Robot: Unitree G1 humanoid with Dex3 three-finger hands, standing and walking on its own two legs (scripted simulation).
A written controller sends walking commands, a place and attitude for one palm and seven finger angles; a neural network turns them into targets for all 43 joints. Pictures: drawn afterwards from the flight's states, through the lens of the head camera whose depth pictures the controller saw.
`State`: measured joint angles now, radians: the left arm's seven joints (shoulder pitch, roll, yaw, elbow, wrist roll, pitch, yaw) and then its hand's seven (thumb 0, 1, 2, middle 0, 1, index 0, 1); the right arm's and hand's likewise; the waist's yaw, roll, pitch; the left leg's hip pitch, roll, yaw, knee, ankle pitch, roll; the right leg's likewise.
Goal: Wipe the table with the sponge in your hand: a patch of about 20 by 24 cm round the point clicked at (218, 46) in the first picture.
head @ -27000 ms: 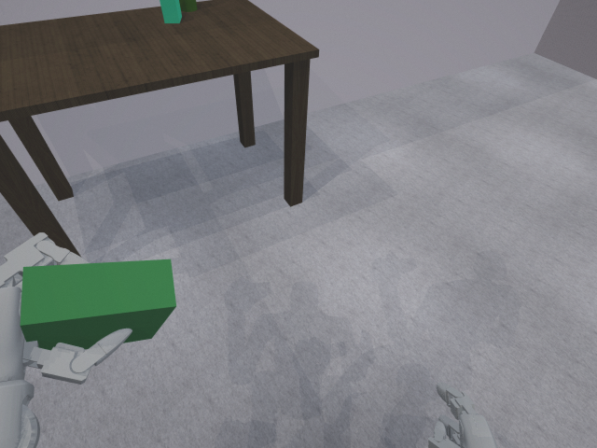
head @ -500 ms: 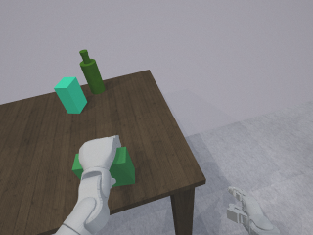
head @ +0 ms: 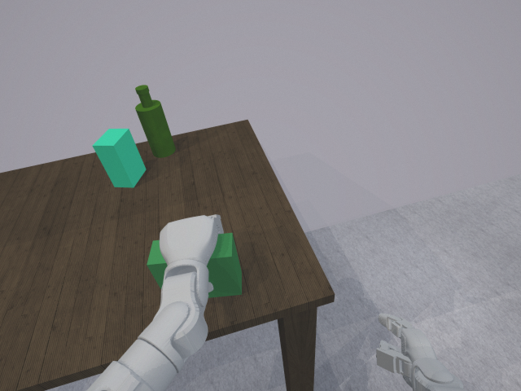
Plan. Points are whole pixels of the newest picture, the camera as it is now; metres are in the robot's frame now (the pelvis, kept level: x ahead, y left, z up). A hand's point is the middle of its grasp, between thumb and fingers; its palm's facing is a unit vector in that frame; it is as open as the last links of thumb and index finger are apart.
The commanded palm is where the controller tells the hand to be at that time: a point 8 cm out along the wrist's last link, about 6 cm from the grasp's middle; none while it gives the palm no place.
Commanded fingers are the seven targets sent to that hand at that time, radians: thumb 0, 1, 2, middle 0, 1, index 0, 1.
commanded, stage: wipe forward along the third lane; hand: left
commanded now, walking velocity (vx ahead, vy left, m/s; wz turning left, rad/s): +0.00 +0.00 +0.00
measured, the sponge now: (201, 275) +0.30 +0.16 +0.02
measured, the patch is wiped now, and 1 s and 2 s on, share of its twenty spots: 0.80 0.90 1.00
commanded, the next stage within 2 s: wipe back along the third lane in 1.56 s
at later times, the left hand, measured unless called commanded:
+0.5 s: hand (206, 231) +0.37 +0.16 +0.06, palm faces -0.02 -0.07 -1.00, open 9.3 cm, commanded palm +0.34 +0.17 +0.10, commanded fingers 0.00 0.10 1.30 -1.20 -1.60 -1.20 -1.60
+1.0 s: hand (202, 217) +0.40 +0.18 +0.06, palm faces -0.03 -0.06 -1.00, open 9.3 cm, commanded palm +0.38 +0.19 +0.09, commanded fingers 0.00 0.10 1.30 -1.20 -1.60 -1.20 -1.60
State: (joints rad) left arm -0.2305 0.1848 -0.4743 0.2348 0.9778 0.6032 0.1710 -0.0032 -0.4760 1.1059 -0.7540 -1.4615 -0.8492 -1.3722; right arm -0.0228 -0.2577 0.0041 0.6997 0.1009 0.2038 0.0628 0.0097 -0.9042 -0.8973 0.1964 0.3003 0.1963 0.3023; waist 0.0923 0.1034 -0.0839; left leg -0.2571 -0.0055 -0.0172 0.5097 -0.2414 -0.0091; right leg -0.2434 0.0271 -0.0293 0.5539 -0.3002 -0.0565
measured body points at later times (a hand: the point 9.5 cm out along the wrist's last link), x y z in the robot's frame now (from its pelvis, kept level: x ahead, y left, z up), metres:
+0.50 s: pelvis -0.01 +0.00 +0.00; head -0.02 -0.04 +0.45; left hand +0.36 +0.16 +0.12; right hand +0.18 -0.24 -0.11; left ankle +0.02 +0.13 -0.73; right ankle +0.00 -0.08 -0.73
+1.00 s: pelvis +0.00 +0.00 +0.00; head +0.00 -0.02 +0.45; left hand +0.40 +0.18 +0.12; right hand +0.18 -0.24 -0.11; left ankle +0.02 +0.13 -0.73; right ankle +0.00 -0.08 -0.73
